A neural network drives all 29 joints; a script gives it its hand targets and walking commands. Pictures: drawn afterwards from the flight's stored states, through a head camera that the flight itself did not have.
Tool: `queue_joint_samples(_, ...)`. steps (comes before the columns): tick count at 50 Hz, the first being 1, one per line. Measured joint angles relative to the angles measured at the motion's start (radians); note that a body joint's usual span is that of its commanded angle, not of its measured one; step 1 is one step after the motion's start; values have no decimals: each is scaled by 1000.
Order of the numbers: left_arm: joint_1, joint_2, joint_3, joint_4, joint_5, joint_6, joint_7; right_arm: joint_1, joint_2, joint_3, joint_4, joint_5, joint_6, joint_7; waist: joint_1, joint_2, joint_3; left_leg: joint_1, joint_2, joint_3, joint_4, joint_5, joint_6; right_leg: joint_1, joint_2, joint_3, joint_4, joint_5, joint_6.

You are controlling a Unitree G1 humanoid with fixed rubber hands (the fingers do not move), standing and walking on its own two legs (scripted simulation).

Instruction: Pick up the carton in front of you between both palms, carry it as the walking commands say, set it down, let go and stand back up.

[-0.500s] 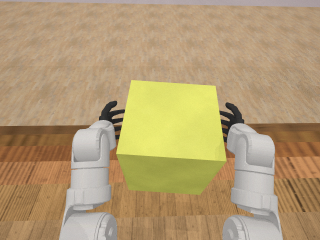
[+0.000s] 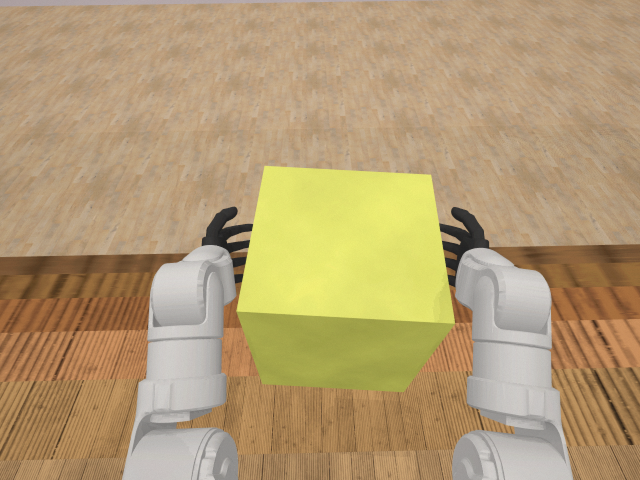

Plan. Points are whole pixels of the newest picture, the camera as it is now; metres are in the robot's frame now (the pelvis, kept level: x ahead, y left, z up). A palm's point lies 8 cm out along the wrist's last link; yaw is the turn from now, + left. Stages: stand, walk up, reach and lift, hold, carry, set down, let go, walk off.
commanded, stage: carry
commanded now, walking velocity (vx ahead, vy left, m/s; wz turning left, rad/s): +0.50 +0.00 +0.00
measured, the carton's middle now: (339, 288) +0.35 +0.00 +0.04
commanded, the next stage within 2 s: none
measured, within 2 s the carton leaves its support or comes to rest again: neither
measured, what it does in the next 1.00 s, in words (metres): goes down: left foot, then right foot 0.18 m lower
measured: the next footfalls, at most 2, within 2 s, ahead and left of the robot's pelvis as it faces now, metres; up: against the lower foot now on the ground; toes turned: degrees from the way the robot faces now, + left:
left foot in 0.36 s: +0.24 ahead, +0.09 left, +0.00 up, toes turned +2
right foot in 0.94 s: +0.54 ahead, -0.13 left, -0.18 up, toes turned -5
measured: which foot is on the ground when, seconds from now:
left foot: up 0.00-0.34, down 0.36-0.94, up 0.96-1.00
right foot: down 0.00-0.36, up 0.38-0.92, down 0.94-1.00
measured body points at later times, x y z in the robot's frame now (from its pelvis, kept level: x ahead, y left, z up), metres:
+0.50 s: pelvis +0.19 +0.03 +0.00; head +0.20 +0.04 +0.45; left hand +0.54 +0.15 +0.08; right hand +0.52 -0.15 +0.09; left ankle +0.20 +0.09 -0.72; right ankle +0.15 -0.10 -0.65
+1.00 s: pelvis +0.45 -0.06 -0.17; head +0.40 -0.08 +0.27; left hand +0.78 +0.09 -0.04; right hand +0.80 -0.21 -0.04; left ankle +0.27 +0.09 -0.65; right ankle +0.50 -0.12 -0.90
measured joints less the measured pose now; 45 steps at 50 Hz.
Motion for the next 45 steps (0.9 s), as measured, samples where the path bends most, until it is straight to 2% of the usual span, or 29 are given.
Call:
queue_joint_samples(2, 33, 0, -3, -23, -7, -1, 1, 6, 18, -6, -3, -7, 0, 0, 10, -14, 12, -97, -3, -2, 127, 33, 8, 29, -2, 12, -32, -13, -1)
queue_joint_samples(5, 56, 6, -6, -64, -25, -10, 4, 12, 39, -9, -37, -17, -7, 0, 18, -25, 31, -205, 17, -1, 134, 122, -2, 75, -6, 23, -85, -10, 3)
queue_joint_samples(7, 54, 11, -8, -91, -36, -18, 5, 16, 44, -5, -72, -19, -13, 0, 22, -29, 40, -249, 29, -4, 66, 173, -13, 103, -9, 28, -111, -15, 3)
queue_joint_samples(10, 39, 16, -13, -116, -47, -23, 6, 16, 42, 1, -117, -20, -14, 1, 27, -25, 37, -261, 36, -11, -141, 272, -20, 140, -6, 37, -146, -28, 8)
queue_joint_samples(13, 22, 18, -20, -113, -44, -17, 6, 17, 37, 0, -130, -22, -10, 5, 22, -25, 19, -236, 22, 9, -270, 323, -4, 171, -5, 41, -141, -68, 21)
queue_joint_samples(15, 19, 17, -23, -101, -38, -8, 6, 23, 34, -2, -123, -23, -5, 7, 14, -35, -1, -192, 1, 39, -329, 307, 14, 188, -10, 44, -111, -116, 31)
queue_joint_samples(17, 20, 21, -19, -92, -33, 4, 5, 13, 35, 0, -95, -26, 0, 8, -3, -44, -19, -110, -27, 71, -425, 302, 37, 176, -21, 40, -8, -178, 40)
queue_joint_samples(18, 19, 30, -15, -86, -34, 8, 3, 1, 39, 2, -73, -30, -4, 8, -19, -46, -25, -92, -33, 71, -431, 310, 49, 135, -29, 32, 104, -181, 44)
queue_joint_samples(21, 30, 41, -8, -50, -34, 11, -3, 11, 49, 11, -22, -41, -16, 5, -65, -55, -19, -89, -47, 69, -349, 221, 57, -26, -4, 107, 472, -214, 55)
queue_joint_samples(23, 37, 24, 1, -43, -20, 13, -4, 33, 42, 14, -18, -22, -17, 10, -78, -46, -10, -67, -46, 63, -351, 193, 58, -116, -6, 123, 551, -205, 61)
queue_joint_samples(25, 39, 11, 4, -52, -9, 8, -4, 43, 36, 14, -25, -7, -27, 8, -80, -39, 3, -47, -42, 60, -357, 178, 56, -184, -24, 129, 517, -191, 71)
queue_joint_samples(28, 40, 6, 1, -81, -5, -9, -4, 41, 31, 16, -44, 9, -48, 6, -77, -31, 20, -24, -36, 55, -346, 141, 57, -258, -48, 135, 452, -127, 80)
queue_joint_samples(31, 44, 11, -5, -119, -9, -16, -3, 30, 32, 18, -65, 17, -59, 5, -66, -29, 19, -1, -31, 51, -310, 84, 51, -316, -59, 132, 500, -1, 75)
queue_joint_samples(35, 47, 26, -5, -129, -20, -7, -3, 22, 39, 26, -63, 9, -55, 3, -67, -30, -11, 36, -26, 35, -243, -14, 34, -348, -64, 127, 532, 70, 69)
queue_joint_samples(38, 43, 39, 5, -116, -24, 7, -6, 4, 41, 37, -32, 2, -46, 0, -96, -41, -33, 65, -31, 18, -181, -99, 18, -359, -76, 146, 398, 225, 65)
queue_joint_samples(41, 36, 35, 16, -79, -9, 15, -10, -2, 35, 37, 17, 5, -45, -4, -121, -66, -52, 106, -37, 8, -100, -207, -3, -323, -87, 156, 134, 516, 66)
queue_joint_samples(43, 41, 27, 24, -60, 3, 18, -15, 3, 30, 41, 45, 10, -46, -5, -125, -83, -58, 154, -37, 10, -42, -294, -22, -263, -91, 136, 0, 654, 62)
queue_joint_samples(45, 40, 15, 27, -32, 16, 11, -17, 10, 23, 37, 65, 13, -48, -5, -107, -84, -59, 192, -22, 23, 63, -378, -34, -185, -89, 90, -41, 714, 50)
